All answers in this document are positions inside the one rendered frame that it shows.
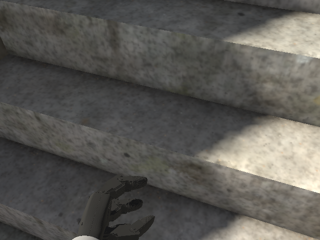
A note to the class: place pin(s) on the robot left hand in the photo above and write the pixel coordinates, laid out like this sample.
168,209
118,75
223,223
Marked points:
104,206

